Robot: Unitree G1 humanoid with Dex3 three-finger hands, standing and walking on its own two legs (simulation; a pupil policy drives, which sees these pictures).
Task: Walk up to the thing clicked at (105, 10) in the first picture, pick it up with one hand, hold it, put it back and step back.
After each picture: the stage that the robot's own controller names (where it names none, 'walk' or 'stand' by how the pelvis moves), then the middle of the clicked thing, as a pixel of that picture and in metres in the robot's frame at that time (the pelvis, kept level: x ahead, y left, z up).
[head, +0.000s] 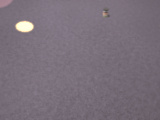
stand; (105, 12) +2.01 -0.32 -0.72
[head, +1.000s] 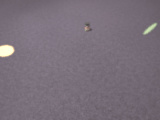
walk; (87, 26) +1.88 +0.09 -0.70
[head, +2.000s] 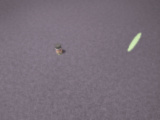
walk; (58, 49) +1.24 +0.38 -0.72
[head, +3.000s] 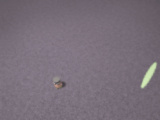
walk; (57, 82) +0.82 +0.33 -0.72
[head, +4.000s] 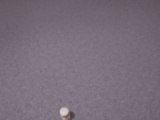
walk; (65, 114) +0.51 +0.23 -0.71
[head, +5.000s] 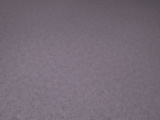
stand; out of the picture +0.39 +0.17 -0.71
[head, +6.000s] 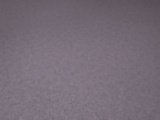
stand; out of the picture +0.36 +0.18 -0.72
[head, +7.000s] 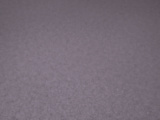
stand; out of the picture +0.34 +0.20 -0.71
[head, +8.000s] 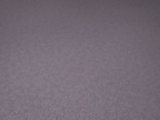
stand; out of the picture +0.32 +0.22 -0.72
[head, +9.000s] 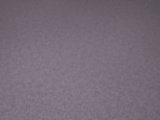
stand; out of the picture +0.32 +0.22 -0.72
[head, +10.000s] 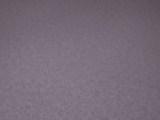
stand; out of the picture +0.32 +0.22 -0.72
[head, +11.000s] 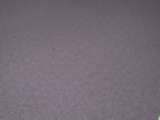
stand; out of the picture +0.30 +0.24 -0.72
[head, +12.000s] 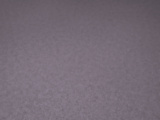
stand; out of the picture +0.29 +0.22 -0.73
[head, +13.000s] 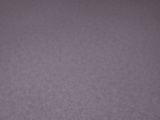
stand; out of the picture +0.30 +0.21 -0.73
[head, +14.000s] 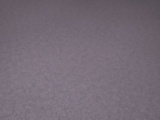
go down; out of the picture +0.30 +0.21 -0.73
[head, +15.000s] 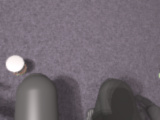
go down; (17, 66) +0.38 +0.27 -0.32
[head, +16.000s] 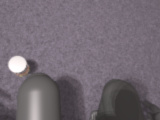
approach; (19, 66) +0.37 +0.28 -0.30
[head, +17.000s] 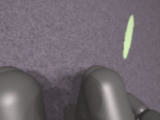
close in; out of the picture +0.34 +0.31 -0.21
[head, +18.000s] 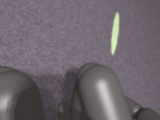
close; out of the picture +0.34 +0.31 -0.21
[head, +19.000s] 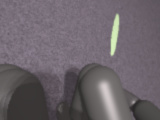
lift; out of the picture +0.31 +0.30 -0.21
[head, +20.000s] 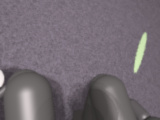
lift; out of the picture +0.29 +0.27 -0.13
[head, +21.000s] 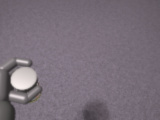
lift; (27, 86) +0.32 +0.18 +0.03
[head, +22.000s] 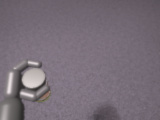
hold; (38, 86) +0.33 +0.17 +0.02
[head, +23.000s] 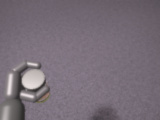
hold; (37, 87) +0.32 +0.17 +0.02
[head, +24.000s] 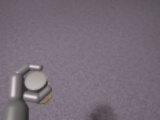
crouch; (39, 89) +0.33 +0.16 +0.00
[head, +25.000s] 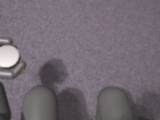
crouch; (12, 62) +0.39 +0.24 -0.08
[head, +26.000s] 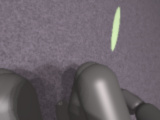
lower; out of the picture +0.36 +0.34 -0.22
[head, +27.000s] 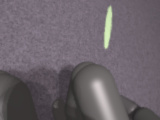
lower; out of the picture +0.36 +0.33 -0.22
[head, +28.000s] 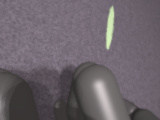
lower; out of the picture +0.35 +0.33 -0.21
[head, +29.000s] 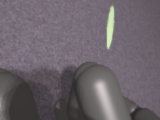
lower; out of the picture +0.35 +0.33 -0.21
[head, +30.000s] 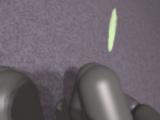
open; out of the picture +0.34 +0.32 -0.21
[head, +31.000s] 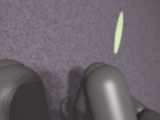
rise; out of the picture +0.34 +0.31 -0.21
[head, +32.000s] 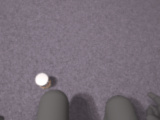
walk; (43, 81) +0.39 +0.25 -0.44
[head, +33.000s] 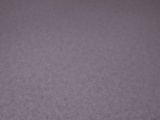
stand; out of the picture +0.34 +0.21 -0.66
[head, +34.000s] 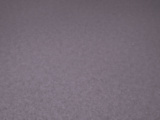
stand; out of the picture +0.33 +0.22 -0.67
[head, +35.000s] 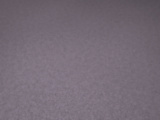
stand; out of the picture +0.35 +0.21 -0.71
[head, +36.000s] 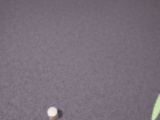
walk; (53, 113) +0.40 +0.17 -0.70
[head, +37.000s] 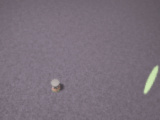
walk; (55, 85) +0.63 +0.20 -0.71
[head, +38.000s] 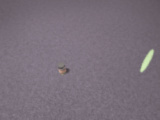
stand; (61, 68) +0.94 +0.29 -0.71
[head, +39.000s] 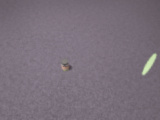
stand; (64, 65) +0.96 +0.20 -0.72
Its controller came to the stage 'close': yes
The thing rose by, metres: 0.71
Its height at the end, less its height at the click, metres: +0.00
